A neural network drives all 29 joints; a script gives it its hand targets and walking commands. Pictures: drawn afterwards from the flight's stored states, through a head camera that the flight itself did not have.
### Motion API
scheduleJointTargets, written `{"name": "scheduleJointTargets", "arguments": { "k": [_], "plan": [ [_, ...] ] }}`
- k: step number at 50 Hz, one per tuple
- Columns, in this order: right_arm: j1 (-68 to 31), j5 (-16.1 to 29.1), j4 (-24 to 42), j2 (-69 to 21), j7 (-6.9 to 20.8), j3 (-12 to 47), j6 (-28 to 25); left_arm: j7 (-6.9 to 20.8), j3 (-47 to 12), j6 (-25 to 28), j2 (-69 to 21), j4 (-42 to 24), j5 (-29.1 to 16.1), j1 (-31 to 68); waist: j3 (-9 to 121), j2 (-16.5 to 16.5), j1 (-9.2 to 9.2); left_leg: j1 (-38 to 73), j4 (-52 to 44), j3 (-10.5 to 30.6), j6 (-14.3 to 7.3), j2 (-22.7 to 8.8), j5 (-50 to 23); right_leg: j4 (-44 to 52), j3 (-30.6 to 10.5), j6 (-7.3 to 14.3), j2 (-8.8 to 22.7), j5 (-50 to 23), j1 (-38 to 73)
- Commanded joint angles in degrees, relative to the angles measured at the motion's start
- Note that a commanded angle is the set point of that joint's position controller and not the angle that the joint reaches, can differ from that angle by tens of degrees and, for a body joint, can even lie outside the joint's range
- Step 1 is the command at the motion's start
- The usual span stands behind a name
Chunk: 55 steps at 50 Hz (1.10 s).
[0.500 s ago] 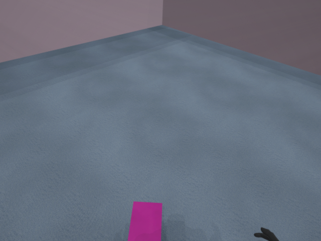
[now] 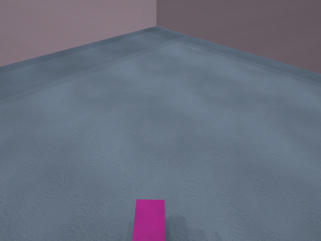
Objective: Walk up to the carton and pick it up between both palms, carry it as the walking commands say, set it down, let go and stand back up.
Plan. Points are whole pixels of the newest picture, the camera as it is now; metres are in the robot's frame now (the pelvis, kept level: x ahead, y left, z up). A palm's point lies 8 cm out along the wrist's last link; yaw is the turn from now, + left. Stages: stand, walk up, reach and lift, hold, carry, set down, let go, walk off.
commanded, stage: stand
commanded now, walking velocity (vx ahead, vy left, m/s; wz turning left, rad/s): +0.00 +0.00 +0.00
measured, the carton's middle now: (149, 230) +0.41 +0.04 -0.64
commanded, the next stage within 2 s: none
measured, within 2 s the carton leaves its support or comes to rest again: neither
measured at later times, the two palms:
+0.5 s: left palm out of the picture +0.05 +0.31 -0.12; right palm out of the picture +0.06 -0.29 -0.09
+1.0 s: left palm out of the picture +0.03 +0.31 -0.11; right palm out of the picture +0.06 -0.29 -0.10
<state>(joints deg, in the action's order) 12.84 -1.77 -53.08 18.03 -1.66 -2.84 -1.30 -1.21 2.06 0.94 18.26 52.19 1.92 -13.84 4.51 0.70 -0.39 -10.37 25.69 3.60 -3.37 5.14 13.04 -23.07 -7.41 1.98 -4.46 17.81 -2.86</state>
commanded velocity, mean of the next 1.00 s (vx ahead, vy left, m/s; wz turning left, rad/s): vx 0.00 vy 0.00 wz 0.00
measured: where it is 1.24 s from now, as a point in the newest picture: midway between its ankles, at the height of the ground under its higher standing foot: outside the picture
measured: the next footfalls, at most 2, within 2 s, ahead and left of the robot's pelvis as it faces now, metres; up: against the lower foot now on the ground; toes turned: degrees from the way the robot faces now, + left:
none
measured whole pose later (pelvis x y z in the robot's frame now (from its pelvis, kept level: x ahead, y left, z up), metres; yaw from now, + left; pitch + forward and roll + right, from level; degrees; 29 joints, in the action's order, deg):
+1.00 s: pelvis -0.02 +0.01 +0.00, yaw +1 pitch -3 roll +0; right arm 8.5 -0.2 -60.9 20.0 -1.2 -1.4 -1.6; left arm -1.2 1.1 1.0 20.2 60.0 0.6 -12.9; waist 1.1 0.9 -0.1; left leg -8.6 19.8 3.8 -4.1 6.6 7.9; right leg -21.4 -7.2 0.7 -2.6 15.5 -2.9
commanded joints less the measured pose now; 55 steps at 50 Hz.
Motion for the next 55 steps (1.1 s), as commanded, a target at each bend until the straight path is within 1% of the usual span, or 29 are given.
{"name": "scheduleJointTargets", "arguments": {
  "k": [1,3,4,6,7,9,14,16,19,20,21,22,26,28,33,35,36,37,38,39,42,43,44,45,47,51,52,54,55],
  "plan": [
    [-5.4,0.1,3.5,10.8,0.2,-2.2,-1.6,-0.1,2.3,1.1,10.4,-3.1,-0.5,3.7,-4.4,-1.7,0.02,2.4,-5.9,10.0,1.6,-8.6,-6.8,5.4,-6.2,0.0,6.6,-9.3,-6.6],
    [-3.9,0.5,2.2,10.7,-0.2,-1.7,-1.2,-0.5,1.8,0.8,9.9,-2.4,-0.7,2.8,-4.5,1.2,0.38,4.0,-4.4,9.1,0.8,-9.1,-13.7,4.2,-5.8,0.1,6.8,-13.4,-6.8],
    [-2.8,0.4,2.4,11.8,-0.1,-1.8,-1.5,-0.3,1.9,0.9,9.6,-3.0,-0.8,2.4,-4.8,-0.9,-0.19,2.8,-4.3,9.2,0.6,-8.5,-14.5,4.3,-5.6,0.1,7.1,-12.7,-7.3],
    [-4.4,0.1,2.0,9.9,-0.3,-1.2,-1.6,-0.6,1.4,1.3,9.3,-2.4,-0.4,3.0,-4.0,1.1,0.2,4.4,-4.1,10.3,0.1,-9.6,-16.3,3.4,-6.1,-0.2,7.2,-13.1,-6.5],
    [-2.7,0.5,1.4,11.6,0.0,-1.8,-1.3,-0.9,1.8,0.9,10.8,-1.8,-0.7,1.5,-1.7,-2.3,0.15,5.0,-3.2,10.1,-0.1,-10.1,-16.6,4.2,-7.2,-0.1,8.3,-15.6,-4.6],
    [-3.5,0.6,0.3,10.6,-0.2,-0.9,-1.0,-0.4,1.6,0.6,10.5,-1.8,-0.6,3.6,-5.0,1.2,-0.96,3.2,-5.5,9.4,0.7,-9.5,-14.1,5.6,-6.8,-0.3,7.9,-12.0,-5.4],
    [-5.2,0.7,-0.7,12.1,-0.1,-1.4,-1.2,-0.4,0.9,1.0,9.8,-0.8,-1.1,2.6,-5.3,-1.5,0.89,2.2,-6.8,10.5,1.0,-9.5,-5.2,5.6,-5.8,-0.2,7.7,-6.7,-5.9],
    [-4.6,0.2,-0.9,11.7,0.2,-0.9,-1.1,-0.5,1.5,0.7,11.3,-0.8,-0.8,3.8,-6.6,-1.5,-0.59,1.4,-8.7,10.7,1.1,-9.4,-3.5,6.0,-7.0,0.1,7.3,-5.4,-5.6],
    [-5.7,0.9,-1.7,11.6,-0.1,-0.8,-0.7,-0.6,0.9,1.1,10.5,0.3,-1.2,3.4,-6.7,-0.1,0.31,2.3,-8.9,10.0,0.2,-9.3,-8.3,6.1,-5.6,-0.7,6.9,-6.8,-6.1],
    [-6.3,1.0,-1.7,11.9,-0.2,-1.1,-1.2,-0.5,1.5,0.7,11.7,0.1,-0.8,3.6,-5.6,0.3,0.59,4.1,-8.2,10.6,0.7,-10.0,-5.5,6.4,-5.9,-0.1,7.0,-5.9,-7.7],
    [-6.3,0.6,-1.5,11.9,-0.2,-0.6,-1.4,-0.1,1.5,0.4,10.7,0.6,-1.2,2.6,-3.9,-3.6,0.18,3.3,-10.1,11.5,1.1,-9.6,1.7,5.7,-5.4,-0.2,6.5,-3.2,-6.9],
    [-6.3,0.9,-1.7,13.1,-0.1,-1.2,-1.1,0.0,1.3,0.3,11.1,0.9,-0.4,3.1,-7.3,-2.1,0.04,1.1,-11.8,12.4,1.3,-10.3,3.0,5.0,-4.5,-0.5,6.7,-1.7,-7.1],
    [-6.1,1.2,-2.7,12.0,-0.1,-0.5,-1.2,-0.1,0.6,0.9,10.1,1.8,-0.9,2.4,-7.4,-0.7,0.91,1.3,-10.8,12.2,0.4,-11.1,-1.3,5.5,-5.8,0.3,8.2,-4.9,-7.1],
    [-6.7,0.6,-2.6,12.8,-0.3,-0.6,-0.9,0.0,0.9,0.9,10.7,2.5,-0.9,3.9,-7.8,-2.2,-1.02,3.1,-10.6,10.8,1.4,-9.5,-1.1,6.3,-5.7,-0.4,6.7,-4.7,-8.7],
    [-5.8,1.3,-3.4,14.0,0.0,-1.0,-1.4,-0.1,1.1,0.6,12.5,3.2,-1.1,1.8,-6.3,-1.8,0.55,3.7,-12.1,13.0,2.3,-11.1,-1.9,5.6,-5.5,-0.4,6.9,-4.0,-7.3],
    [-6.2,2.1,-3.7,13.1,0.3,-0.5,-1.1,-0.1,0.5,0.8,11.5,3.8,-1.1,1.5,-4.3,-5.7,-0.03,2.3,-12.5,12.6,1.7,-11.1,-5.1,4.2,-5.0,-0.4,7.9,-6.6,-4.1],
    [-7.7,1.2,-3.2,13.5,0.2,-1.0,-0.9,-0.4,0.5,0.5,10.6,3.9,-1.1,1.2,-2.2,-4.5,0.15,5.4,-10.7,11.7,1.2,-11.0,-4.2,4.9,-3.6,-0.4,7.5,-5.5,-3.9],
    [-6.9,1.3,-3.8,13.3,0.2,-0.5,-0.7,-0.3,0.9,0.2,13.1,4.0,-1.4,1.9,-5.9,1.8,-0.53,3.1,-10.0,12.1,1.0,-10.2,-2.5,5.9,-5.9,-0.2,7.1,-6.5,-6.0],
    [-9.1,1.0,-4.0,12.7,0.2,-0.7,-0.8,-0.5,1.2,0.4,12.7,3.9,-1.2,1.1,-7.2,-0.4,1.29,3.0,-10.4,11.8,1.2,-9.6,-0.3,6.5,-5.4,-0.2,7.2,-5.5,-7.5],
    [-8.8,1.2,-3.6,12.3,-0.2,-0.5,-0.9,-0.5,1.2,0.1,12.7,4.6,-0.3,2.6,-5.1,-0.8,-0.62,3.7,-10.7,12.5,1.5,-10.1,0.2,6.0,-5.4,0.4,7.3,-3.3,-6.9],
    [-7.8,0.9,-4.6,13.9,0.3,-0.2,-0.6,-0.2,0.5,0.4,11.4,3.8,-1.1,4.1,-7.6,-2.1,-0.4,1.9,-11.5,11.6,2.6,-9.6,-2.9,5.5,-4.6,-1.1,7.5,-5.5,-7.5],
    [-8.3,0.9,-3.7,13.2,0.3,-0.8,-0.9,-0.2,0.4,0.7,10.3,3.9,-0.7,2.5,-6.8,-1.3,-0.7,2.7,-12.2,13.0,2.2,-11.3,-1.6,4.9,-4.0,-0.9,6.9,-4.6,-7.2],
    [-6.5,1.1,-4.5,12.9,0.3,-0.4,-0.9,0.1,0.5,0.5,11.5,5.2,-1.2,0.7,-7.4,-2.9,0.08,2.1,-13.2,12.5,1.9,-9.9,2.4,5.9,-3.9,-0.7,6.3,-4.9,-7.7],
    [-5.8,1.2,-5.5,15.3,0.5,-0.7,-0.7,0.1,1.0,0.7,13.4,4.8,-1.1,1.2,-6.1,-1.5,0.57,2.7,-12.2,11.7,3.5,-9.7,-0.6,5.4,-5.0,-0.6,6.6,-7.0,-5.9],
    [-7.4,1.3,-4.9,13.6,0.0,-0.6,-1.1,-0.3,1.0,0.7,13.0,5.2,-1.1,1.4,-4.9,-0.1,0.5,5.9,-10.0,11.4,2.8,-10.8,-11.0,4.4,-4.1,-0.7,7.6,-9.5,-5.8],
    [-9.5,1.5,-3.9,13.0,0.0,0.0,-1.1,-0.6,0.4,0.4,11.7,5.4,-0.6,3.8,-4.4,-3.0,0.43,4.6,-8.0,11.1,1.3,-10.3,-12.0,6.1,-4.8,-0.2,8.1,-8.7,-5.1],
    [-7.3,1.8,-4.5,13.5,0.1,-0.3,-1.1,-0.4,0.2,0.9,11.8,5.0,-0.6,2.6,-7.4,-0.5,-0.19,3.7,-8.9,10.0,1.0,-9.5,-11.1,6.2,-4.8,-0.5,8.4,-8.8,-6.5],
    [-9.2,1.6,-4.3,12.9,0.2,-0.2,-0.5,-0.4,0.5,0.9,12.8,5.3,-0.9,3.9,-4.9,-0.6,0.08,4.8,-8.4,9.5,1.8,-8.6,-9.1,8.4,-5.7,-0.6,8.2,-9.6,-4.8],
    [-8.1,1.4,-5.0,12.3,0.1,-0.2,-0.6,-0.5,0.6,0.9,11.8,5.5,-0.8,4.2,-5.5,3.9,-0.35,4.6,-9.2,10.3,1.7,-8.9,-8.1,7.0,-4.3,-0.7,8.5,-10.3,-4.6]
  ]
}}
